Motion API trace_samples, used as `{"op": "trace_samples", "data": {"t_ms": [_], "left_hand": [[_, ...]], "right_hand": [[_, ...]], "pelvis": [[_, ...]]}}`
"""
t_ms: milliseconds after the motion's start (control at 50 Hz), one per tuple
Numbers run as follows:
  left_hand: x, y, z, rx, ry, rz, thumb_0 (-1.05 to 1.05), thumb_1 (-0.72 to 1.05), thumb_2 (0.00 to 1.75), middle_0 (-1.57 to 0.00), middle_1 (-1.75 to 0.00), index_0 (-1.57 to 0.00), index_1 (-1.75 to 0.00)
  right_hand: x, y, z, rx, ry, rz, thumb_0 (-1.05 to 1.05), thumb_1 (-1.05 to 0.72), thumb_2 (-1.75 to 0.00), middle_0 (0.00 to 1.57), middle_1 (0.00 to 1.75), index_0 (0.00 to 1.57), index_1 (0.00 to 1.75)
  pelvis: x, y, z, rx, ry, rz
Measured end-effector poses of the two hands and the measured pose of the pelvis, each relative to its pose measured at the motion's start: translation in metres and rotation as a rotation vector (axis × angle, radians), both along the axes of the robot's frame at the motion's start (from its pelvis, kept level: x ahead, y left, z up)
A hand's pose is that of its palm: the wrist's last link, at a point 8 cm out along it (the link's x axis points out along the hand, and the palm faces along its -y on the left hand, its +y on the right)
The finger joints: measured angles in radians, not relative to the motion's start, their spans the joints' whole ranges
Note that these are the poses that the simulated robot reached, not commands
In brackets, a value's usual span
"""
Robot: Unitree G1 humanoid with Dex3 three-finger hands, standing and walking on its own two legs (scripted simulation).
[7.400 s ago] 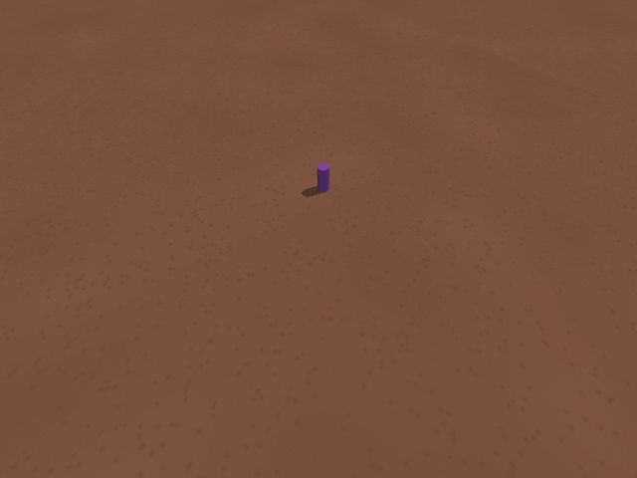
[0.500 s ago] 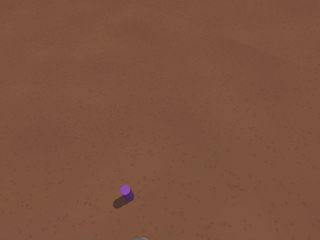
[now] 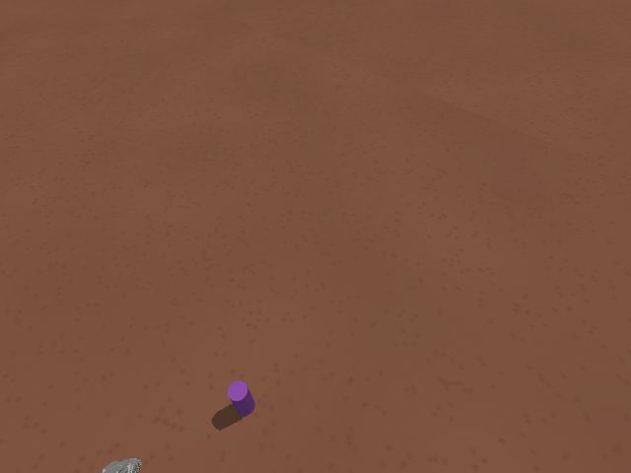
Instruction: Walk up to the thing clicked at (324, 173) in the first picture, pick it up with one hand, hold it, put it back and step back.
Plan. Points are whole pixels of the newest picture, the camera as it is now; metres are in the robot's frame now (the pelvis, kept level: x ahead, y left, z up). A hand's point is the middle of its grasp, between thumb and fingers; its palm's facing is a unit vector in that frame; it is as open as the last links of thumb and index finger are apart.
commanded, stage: walk up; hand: left
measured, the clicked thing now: (241, 398) +0.44 +0.26 -0.69
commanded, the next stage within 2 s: none
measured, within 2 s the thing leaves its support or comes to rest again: neither
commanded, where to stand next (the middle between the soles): +0.11 +0.01 m, yaw -3 degrees
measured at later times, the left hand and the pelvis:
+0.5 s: hand out of the picture +0.16 +0.25 -0.13, palm faces -0.06 -0.91 -0.41, open 7.4 cm; pelvis +0.05 -0.01 +0.00, yaw -1 degrees
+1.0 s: hand out of the picture +0.08 +0.28 -0.14, palm faces -0.09 -0.92 -0.37, open 7.4 cm; pelvis +0.03 +0.01 +0.00, yaw -5 degrees
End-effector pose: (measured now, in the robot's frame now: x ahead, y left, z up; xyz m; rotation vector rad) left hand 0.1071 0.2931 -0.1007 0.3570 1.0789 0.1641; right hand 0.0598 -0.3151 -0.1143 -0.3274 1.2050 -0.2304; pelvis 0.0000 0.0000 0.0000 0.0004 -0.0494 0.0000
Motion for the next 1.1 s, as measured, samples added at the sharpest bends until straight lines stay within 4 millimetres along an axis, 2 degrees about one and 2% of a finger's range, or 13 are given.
{"op": "trace_samples", "data": {"t_ms": [60, 120, 200, 260, 340, 440, 540, 640, 720, 800, 960, 1020, 1100], "left_hand": [[0.005, 0.005, 0.001, -0.012, 0.008, -0.006, 0.01, 0.90, 0.90, -0.20, -0.30, -0.21, -0.30], [0.011, 0.011, 0.008, 0.000, 0.026, -0.018, 0.01, 0.90, 0.90, -0.20, -0.30, -0.21, -0.30], [0.020, 0.016, 0.014, 0.031, 0.049, -0.034, 0.01, 0.90, 0.90, -0.20, -0.30, -0.21, -0.30], [0.030, 0.015, 0.012, 0.072, 0.050, -0.028, 0.01, 0.90, 0.90, -0.20, -0.30, -0.20, -0.30], [0.036, 0.003, 0.010, 0.083, 0.048, -0.013, 0.01, 0.90, 0.90, -0.20, -0.30, -0.20, -0.30], [0.041, -0.006, 0.011, 0.063, 0.041, -0.011, 0.01, 0.90, 0.90, -0.20, -0.30, -0.21, -0.30], [0.050, 0.005, 0.001, 0.050, 0.024, -0.004, 0.01, 0.90, 0.90, -0.20, -0.30, -0.21, -0.30], [0.057, 0.026, -0.019, 0.027, 0.008, 0.011, 0.01, 0.90, 0.90, -0.20, -0.30, -0.21, -0.30], [0.049, 0.035, -0.022, 0.022, 0.035, 0.027, 0.01, 0.90, 0.90, -0.20, -0.30, -0.21, -0.30], [0.028, 0.038, -0.022, 0.010, 0.079, 0.011, 0.01, 0.90, 0.90, -0.20, -0.30, -0.20, -0.30], [-0.019, 0.030, -0.012, 0.025, 0.150, -0.011, 0.01, 0.90, 0.90, -0.20, -0.30, -0.20, -0.30], [-0.036, 0.032, -0.001, 0.025, 0.161, 0.021, 0.01, 0.90, 0.90, -0.20, -0.30, -0.21, -0.30], [-0.050, 0.042, 0.006, 0.041, 0.205, 0.043, 0.01, 0.90, 0.90, -0.20, -0.30, -0.21, -0.30]], "right_hand": [[-0.009, 0.008, 0.005, 0.015, -0.006, -0.003, 0.01, -0.90, -0.89, 0.20, 0.30, 0.20, 0.30], [-0.023, 0.007, 0.014, 0.018, 0.006, -0.024, 0.01, -0.90, -0.89, 0.21, 0.30, 0.20, 0.30], [-0.038, -0.007, 0.018, 0.007, 0.062, -0.046, 0.01, -0.90, -0.89, 0.21, 0.30, 0.20, 0.30], [-0.038, -0.024, 0.008, -0.006, 0.108, -0.065, 0.01, -0.90, -0.89, 0.21, 0.30, 0.20, 0.30], [-0.021, -0.032, -0.004, -0.013, 0.141, -0.073, 0.01, -0.90, -0.90, 0.20, 0.30, 0.20, 0.30], [0.017, -0.025, -0.007, -0.001, 0.092, -0.039, 0.01, -0.90, -0.90, 0.20, 0.30, 0.20, 0.30], [0.045, -0.011, -0.006, -0.010, 0.032, -0.018, 0.01, -0.90, -0.90, 0.20, 0.30, 0.20, 0.30], [0.051, 0.008, -0.003, -0.050, -0.014, 0.000, 0.01, -0.90, -0.89, 0.20, 0.30, 0.20, 0.30], [0.043, 0.018, 0.009, -0.058, -0.028, 0.001, 0.01, -0.90, -0.89, 0.21, 0.30, 0.20, 0.30], [0.035, 0.018, 0.016, -0.064, -0.050, 0.006, 0.01, -0.90, -0.89, 0.21, 0.30, 0.20, 0.30], [0.007, -0.009, 0.017, -0.060, -0.035, -0.043, 0.01, -0.90, -0.89, 0.21, 0.30, 0.20, 0.30], [0.008, -0.011, 0.022, -0.057, -0.011, -0.036, 0.01, -0.90, -0.89, 0.21, 0.30, 0.20, 0.30], [0.024, -0.006, 0.026, -0.051, -0.018, -0.014, 0.01, -0.90, -0.90, 0.20, 0.30, 0.20, 0.30]], "pelvis": [[0.005, 0.004, 0.003, 0.015, 0.006, -0.011], [0.014, 0.001, 0.010, 0.006, 0.011, -0.012], [0.029, -0.009, 0.012, 0.007, 0.011, -0.023], [0.041, -0.018, 0.003, 0.008, 0.008, -0.030], [0.049, -0.023, -0.001, -0.006, -0.002, -0.026], [0.053, -0.017, 0.002, 0.001, 0.000, -0.018], [0.049, -0.004, -0.004, 0.012, 0.003, -0.019], [0.036, 0.015, -0.016, 0.023, -0.004, -0.031], [0.027, 0.019, -0.010, -0.007, -0.001, -0.038], [0.022, 0.019, -0.006, -0.010, 0.011, -0.063], [0.028, 0.006, -0.002, -0.029, 0.000, -0.091], [0.035, 0.007, 0.005, -0.016, -0.007, -0.093], [0.046, 0.013, 0.009, -0.013, -0.012, -0.085]]}}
